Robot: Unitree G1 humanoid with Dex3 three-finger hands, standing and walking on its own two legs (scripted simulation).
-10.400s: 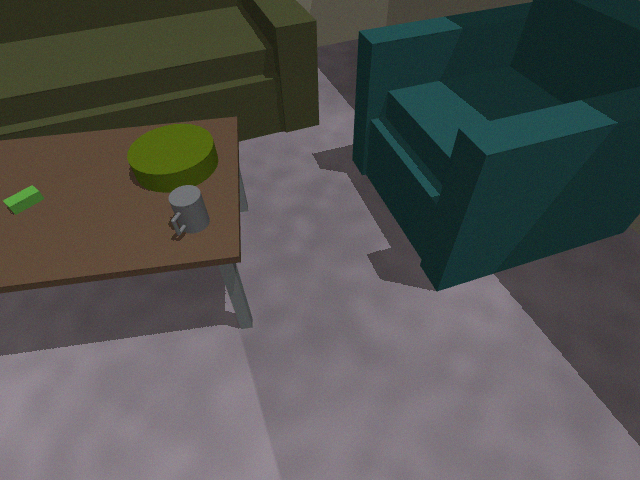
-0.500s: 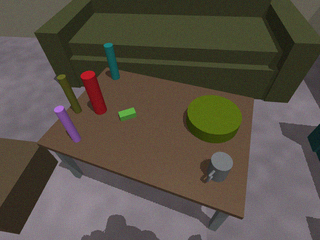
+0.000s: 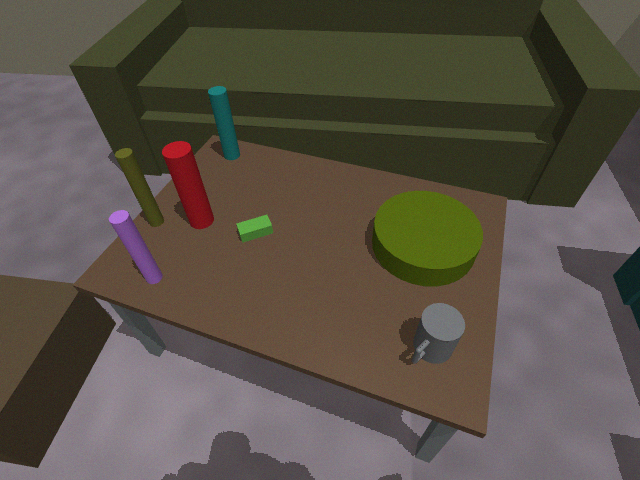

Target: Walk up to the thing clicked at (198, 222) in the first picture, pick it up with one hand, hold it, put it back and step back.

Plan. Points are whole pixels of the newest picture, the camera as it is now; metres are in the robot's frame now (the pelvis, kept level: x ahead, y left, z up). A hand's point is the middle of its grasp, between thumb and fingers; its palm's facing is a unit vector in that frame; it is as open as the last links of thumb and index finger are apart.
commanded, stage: stand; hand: right
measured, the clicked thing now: (432, 338) +0.44 -0.21 -0.29
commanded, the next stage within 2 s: go down in 0.82 s
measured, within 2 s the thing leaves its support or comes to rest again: neither
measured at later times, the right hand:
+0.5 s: hand out of the picture +0.07 -0.25 -0.16, palm faces -0.03 +0.94 -0.34, open 7.4 cm
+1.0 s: hand out of the picture +0.08 -0.25 -0.15, palm faces +0.01 +0.94 -0.33, open 7.8 cm
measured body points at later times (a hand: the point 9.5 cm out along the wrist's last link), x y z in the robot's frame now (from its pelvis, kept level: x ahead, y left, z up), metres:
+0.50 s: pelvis +0.00 +0.00 +0.00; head +0.01 +0.00 +0.45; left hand +0.07 +0.31 -0.13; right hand +0.07 -0.30 -0.13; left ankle +0.01 +0.15 -0.75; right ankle +0.00 -0.14 -0.75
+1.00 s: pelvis -0.01 +0.00 +0.00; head +0.01 +0.00 +0.44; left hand +0.08 +0.30 -0.13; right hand +0.08 -0.29 -0.13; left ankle +0.01 +0.15 -0.75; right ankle +0.00 -0.14 -0.75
